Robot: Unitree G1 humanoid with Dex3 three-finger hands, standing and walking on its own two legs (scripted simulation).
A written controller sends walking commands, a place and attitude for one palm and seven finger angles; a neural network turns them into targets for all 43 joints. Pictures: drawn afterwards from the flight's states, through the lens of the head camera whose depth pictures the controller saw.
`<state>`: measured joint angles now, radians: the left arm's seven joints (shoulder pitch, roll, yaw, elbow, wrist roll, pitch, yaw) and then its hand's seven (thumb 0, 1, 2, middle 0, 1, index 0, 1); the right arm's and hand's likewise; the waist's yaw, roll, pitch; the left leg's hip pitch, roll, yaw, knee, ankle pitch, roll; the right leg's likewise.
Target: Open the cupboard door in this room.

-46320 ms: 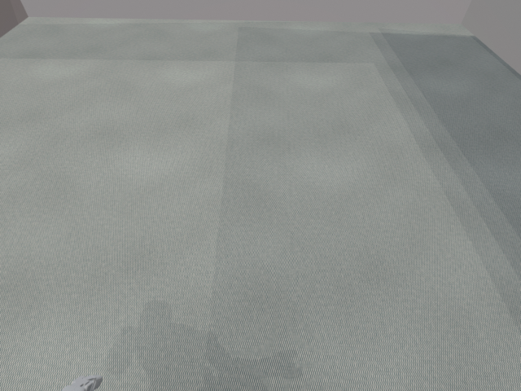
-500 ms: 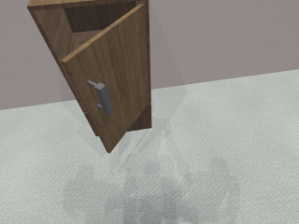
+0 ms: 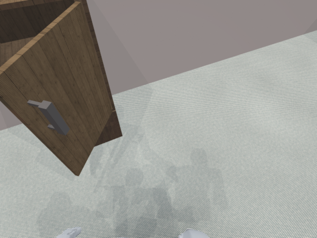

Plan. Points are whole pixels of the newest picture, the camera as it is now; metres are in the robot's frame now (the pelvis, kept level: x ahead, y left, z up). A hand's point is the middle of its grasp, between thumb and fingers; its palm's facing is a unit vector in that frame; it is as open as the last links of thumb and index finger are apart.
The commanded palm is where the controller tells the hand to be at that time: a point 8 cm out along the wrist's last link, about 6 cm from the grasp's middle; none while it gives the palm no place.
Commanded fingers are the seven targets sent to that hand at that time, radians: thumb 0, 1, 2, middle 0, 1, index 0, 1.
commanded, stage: walk to a spot facing it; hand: left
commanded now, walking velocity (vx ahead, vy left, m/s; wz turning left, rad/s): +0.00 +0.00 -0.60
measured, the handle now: (48, 117) +0.41 +0.36 +0.00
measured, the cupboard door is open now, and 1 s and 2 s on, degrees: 49 49 49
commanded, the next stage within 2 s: none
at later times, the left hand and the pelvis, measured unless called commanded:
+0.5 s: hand (111, 222) +0.17 +0.15 -0.16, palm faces -0.26 -0.94 -0.21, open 7.4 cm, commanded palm none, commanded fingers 0.00 0.90 0.90 -0.20 -0.30 -0.20 -0.30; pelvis +0.02 -0.02 +0.00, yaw -18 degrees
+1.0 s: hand (142, 197) +0.25 +0.07 -0.17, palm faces -0.55 -0.81 -0.20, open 7.4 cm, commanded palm none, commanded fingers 0.00 0.90 0.90 -0.20 -0.30 -0.20 -0.30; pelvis +0.10 -0.08 +0.00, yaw -37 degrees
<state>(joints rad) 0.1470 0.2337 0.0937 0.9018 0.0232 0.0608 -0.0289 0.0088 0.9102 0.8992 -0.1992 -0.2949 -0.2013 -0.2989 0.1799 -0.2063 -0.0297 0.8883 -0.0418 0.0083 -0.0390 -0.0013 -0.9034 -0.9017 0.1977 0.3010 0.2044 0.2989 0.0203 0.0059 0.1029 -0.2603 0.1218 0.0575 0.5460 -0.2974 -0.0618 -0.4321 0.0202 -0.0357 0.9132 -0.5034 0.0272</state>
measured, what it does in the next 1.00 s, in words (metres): walks ahead, turning right: right foot, then left foot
